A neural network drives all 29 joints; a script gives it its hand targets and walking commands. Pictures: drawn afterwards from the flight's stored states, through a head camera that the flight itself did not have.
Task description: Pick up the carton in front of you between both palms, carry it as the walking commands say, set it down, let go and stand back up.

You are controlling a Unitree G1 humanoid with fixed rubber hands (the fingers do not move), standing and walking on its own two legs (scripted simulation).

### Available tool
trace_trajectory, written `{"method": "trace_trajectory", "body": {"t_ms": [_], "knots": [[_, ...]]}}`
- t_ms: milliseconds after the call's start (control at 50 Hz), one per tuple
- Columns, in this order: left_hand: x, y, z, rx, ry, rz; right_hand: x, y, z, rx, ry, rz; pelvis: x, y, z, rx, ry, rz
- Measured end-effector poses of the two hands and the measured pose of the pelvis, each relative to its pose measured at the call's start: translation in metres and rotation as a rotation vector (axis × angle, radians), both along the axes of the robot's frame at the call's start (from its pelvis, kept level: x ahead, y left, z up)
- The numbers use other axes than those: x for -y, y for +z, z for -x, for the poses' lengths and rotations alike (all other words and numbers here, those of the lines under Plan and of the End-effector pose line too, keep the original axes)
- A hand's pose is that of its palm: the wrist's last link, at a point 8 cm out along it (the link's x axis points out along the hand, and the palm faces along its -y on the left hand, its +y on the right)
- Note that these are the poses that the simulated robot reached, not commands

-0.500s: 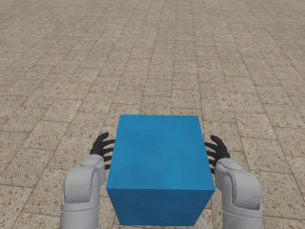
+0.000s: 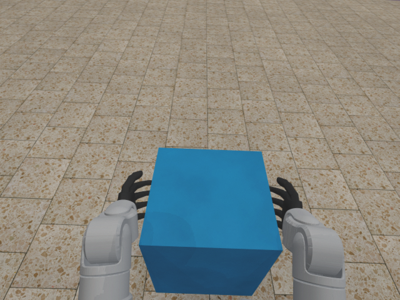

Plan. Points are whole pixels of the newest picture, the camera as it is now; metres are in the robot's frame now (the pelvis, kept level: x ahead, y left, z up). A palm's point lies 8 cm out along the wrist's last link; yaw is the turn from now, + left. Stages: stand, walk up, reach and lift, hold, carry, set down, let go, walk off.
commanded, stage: carry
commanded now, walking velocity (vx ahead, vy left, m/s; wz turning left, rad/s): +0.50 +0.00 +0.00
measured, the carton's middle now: (206, 224) +0.27 -0.01 -0.01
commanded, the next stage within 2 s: none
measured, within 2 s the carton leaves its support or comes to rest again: neither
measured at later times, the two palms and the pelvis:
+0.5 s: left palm (164, 103) +0.56 +0.11 +0.08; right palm (274, 105) +0.59 -0.19 +0.07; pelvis +0.31 -0.06 +0.00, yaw +3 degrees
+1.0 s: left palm (163, 51) +0.90 +0.15 +0.06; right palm (245, 54) +0.89 -0.15 +0.07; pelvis +0.64 +0.00 +0.00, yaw +0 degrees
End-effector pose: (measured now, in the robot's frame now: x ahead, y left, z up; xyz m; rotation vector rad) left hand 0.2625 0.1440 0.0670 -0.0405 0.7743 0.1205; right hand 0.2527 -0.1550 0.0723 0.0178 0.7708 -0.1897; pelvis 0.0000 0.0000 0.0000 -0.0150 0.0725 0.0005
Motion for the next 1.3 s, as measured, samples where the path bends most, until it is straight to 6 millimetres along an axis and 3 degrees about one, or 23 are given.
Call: {"method": "trace_trajectory", "body": {"t_ms": [160, 280, 340, 420, 520, 620, 680, 760, 840, 940, 1040, 1140, 1240, 1300], "knots": [[0.011, 0.025, -0.101, 0.108, 0.04, -0.009, 0.011, 0.023, -0.112, 0.108, 0.036, -0.014, 0.019, -0.003, -0.105, 0.001, 0.011, -0.008], [0.034, 0.013, -0.189, 0.113, 0.065, -0.048, 0.034, 0.0, -0.209, 0.113, 0.059, -0.055, 0.047, -0.027, -0.195, 0.019, 0.044, -0.004], [0.038, 0.003, -0.219, 0.03, 0.083, -0.051, 0.038, -0.011, -0.244, 0.03, 0.072, -0.063, 0.056, -0.018, -0.225, 0.01, 0.062, -0.017], [0.039, 0.003, -0.254, -0.017, 0.109, -0.051, 0.038, -0.011, -0.287, -0.016, 0.099, -0.059, 0.063, -0.004, -0.266, 0.001, 0.065, -0.035], [0.038, 0.017, -0.312, 0.03, 0.111, -0.049, 0.037, 0.004, -0.346, 0.031, 0.105, -0.054, 0.062, 0.004, -0.324, -0.005, 0.054, -0.045], [0.032, 0.028, -0.384, 0.093, 0.087, -0.041, 0.032, 0.016, -0.41, 0.094, 0.079, -0.047, 0.05, 0.0, -0.392, 0.0, 0.048, -0.038], [0.023, 0.022, -0.431, 0.103, 0.072, -0.031, 0.024, 0.013, -0.452, 0.104, 0.064, -0.037, 0.038, -0.009, -0.438, 0.005, 0.042, -0.029], [0.007, -0.002, -0.497, 0.094, 0.056, -0.003, 0.007, -0.003, -0.513, 0.094, 0.048, -0.01, 0.019, -0.029, -0.502, 0.024, 0.017, -0.034], [-0.001, -0.019, -0.545, -0.01, 0.035, 0.003, 0.0, -0.018, -0.555, -0.009, 0.027, -0.003, 0.006, -0.02, -0.545, 0.013, -0.006, -0.027], [-0.002, -0.015, -0.601, -0.042, 0.002, -0.007, -0.002, -0.015, -0.602, -0.042, 0.002, -0.003, -0.002, -0.003, -0.599, -0.001, -0.008, -0.003], [-0.003, 0.0, -0.662, 0.014, 0.01, -0.01, -0.003, 0.0, -0.666, 0.013, 0.014, -0.001, 0.001, 0.003, -0.663, -0.006, 0.005, 0.007], [0.003, 0.012, -0.73, 0.088, 0.043, -0.012, 0.004, 0.011, -0.743, 0.088, 0.042, -0.01, 0.013, -0.005, -0.737, 0.002, 0.013, -0.001], [0.02, 0.009, -0.811, 0.134, 0.071, -0.032, 0.02, 0.0, -0.831, 0.134, 0.065, -0.037, 0.035, -0.028, -0.82, 0.024, 0.042, -0.008], [0.027, 0.002, -0.85, 0.076, 0.086, -0.046, 0.027, -0.01, -0.875, 0.076, 0.071, -0.059, 0.046, -0.025, -0.855, 0.02, 0.059, -0.004]]}}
